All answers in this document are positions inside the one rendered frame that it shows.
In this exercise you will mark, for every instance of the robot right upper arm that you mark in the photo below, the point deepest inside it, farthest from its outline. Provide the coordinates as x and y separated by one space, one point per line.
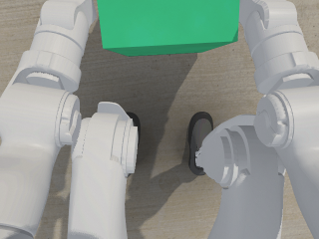
288 120

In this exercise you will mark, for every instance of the robot left shin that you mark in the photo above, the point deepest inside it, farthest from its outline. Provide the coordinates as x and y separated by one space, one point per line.
103 108

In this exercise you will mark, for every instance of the robot left upper arm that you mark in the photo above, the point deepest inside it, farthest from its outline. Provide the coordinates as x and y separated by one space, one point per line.
35 122

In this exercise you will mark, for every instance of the robot right forearm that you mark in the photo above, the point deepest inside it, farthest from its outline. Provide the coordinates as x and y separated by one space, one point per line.
277 46

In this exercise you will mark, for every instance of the robot left forearm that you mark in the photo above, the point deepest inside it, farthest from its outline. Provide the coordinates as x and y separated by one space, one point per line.
58 45

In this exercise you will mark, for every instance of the right robot thigh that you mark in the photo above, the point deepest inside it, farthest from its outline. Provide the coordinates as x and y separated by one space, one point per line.
251 204

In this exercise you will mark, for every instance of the carton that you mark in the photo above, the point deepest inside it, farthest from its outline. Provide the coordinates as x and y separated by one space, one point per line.
166 27

